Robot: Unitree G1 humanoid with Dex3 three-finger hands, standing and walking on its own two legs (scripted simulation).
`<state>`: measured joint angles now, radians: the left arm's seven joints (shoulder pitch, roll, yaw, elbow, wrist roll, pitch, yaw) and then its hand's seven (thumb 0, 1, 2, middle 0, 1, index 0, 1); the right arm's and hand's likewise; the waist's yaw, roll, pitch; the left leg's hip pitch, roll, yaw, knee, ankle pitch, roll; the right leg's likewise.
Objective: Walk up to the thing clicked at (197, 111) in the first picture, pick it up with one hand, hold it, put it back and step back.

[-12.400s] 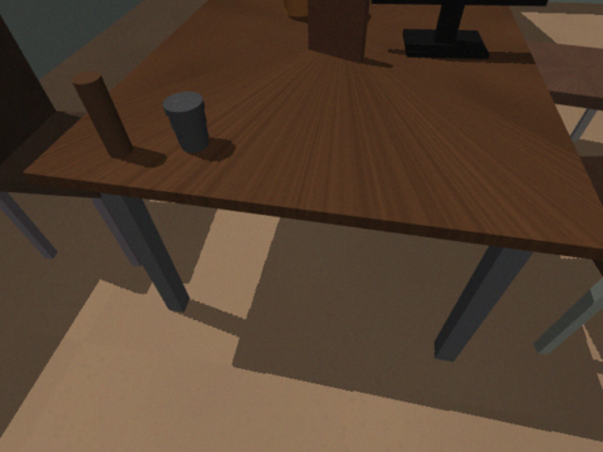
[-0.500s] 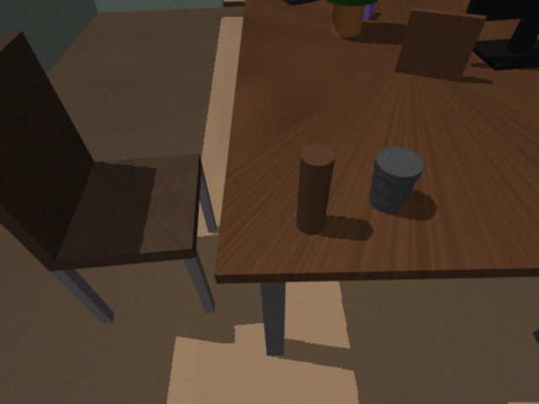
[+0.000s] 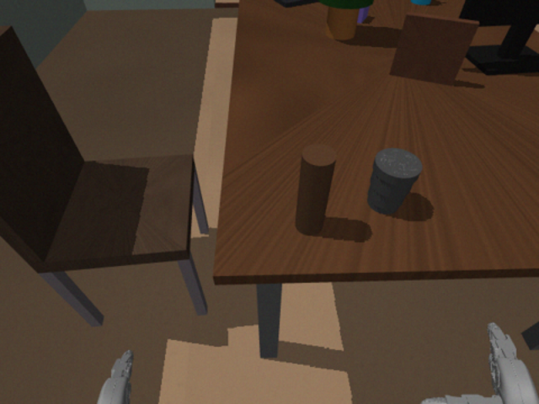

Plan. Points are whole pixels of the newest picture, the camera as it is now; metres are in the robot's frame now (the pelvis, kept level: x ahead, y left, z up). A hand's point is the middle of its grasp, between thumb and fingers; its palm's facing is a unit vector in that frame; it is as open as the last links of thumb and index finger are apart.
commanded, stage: rise first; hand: right
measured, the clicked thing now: (390, 183) +0.51 -0.21 +0.02
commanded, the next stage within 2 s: go down in 1.32 s
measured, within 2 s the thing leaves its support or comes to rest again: neither
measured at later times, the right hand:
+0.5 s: hand (501, 362) +0.18 -0.25 +0.05, palm faces +0.30 +0.88 -0.38, open 17.6 cm
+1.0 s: hand (532, 359) +0.16 -0.25 +0.10, palm faces +0.32 +0.86 -0.41, open 17.5 cm
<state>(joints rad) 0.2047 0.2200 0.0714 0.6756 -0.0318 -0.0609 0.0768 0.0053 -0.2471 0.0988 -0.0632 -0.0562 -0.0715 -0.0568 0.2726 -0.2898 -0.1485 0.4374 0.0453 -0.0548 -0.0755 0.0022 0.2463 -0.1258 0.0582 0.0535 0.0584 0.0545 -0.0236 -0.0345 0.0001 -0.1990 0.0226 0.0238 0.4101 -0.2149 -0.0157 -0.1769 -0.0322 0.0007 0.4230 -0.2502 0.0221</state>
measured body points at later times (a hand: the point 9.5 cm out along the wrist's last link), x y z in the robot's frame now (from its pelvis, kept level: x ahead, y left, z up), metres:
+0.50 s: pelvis -0.01 +0.00 +0.00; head -0.01 +0.02 +0.45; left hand +0.16 +0.26 -0.09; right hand +0.16 -0.30 +0.07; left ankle +0.00 +0.13 -0.74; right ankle -0.02 -0.13 -0.74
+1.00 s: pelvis -0.02 +0.00 +0.00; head -0.03 +0.02 +0.45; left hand +0.15 +0.26 -0.09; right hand +0.14 -0.29 +0.13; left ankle +0.00 +0.13 -0.74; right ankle -0.02 -0.13 -0.74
